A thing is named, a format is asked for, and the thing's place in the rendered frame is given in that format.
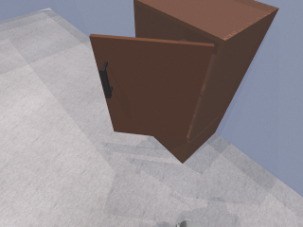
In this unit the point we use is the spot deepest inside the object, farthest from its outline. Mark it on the handle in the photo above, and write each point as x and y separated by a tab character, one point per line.
105	81

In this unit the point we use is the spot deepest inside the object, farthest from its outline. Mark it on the cupboard door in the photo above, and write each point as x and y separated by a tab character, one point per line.
156	83

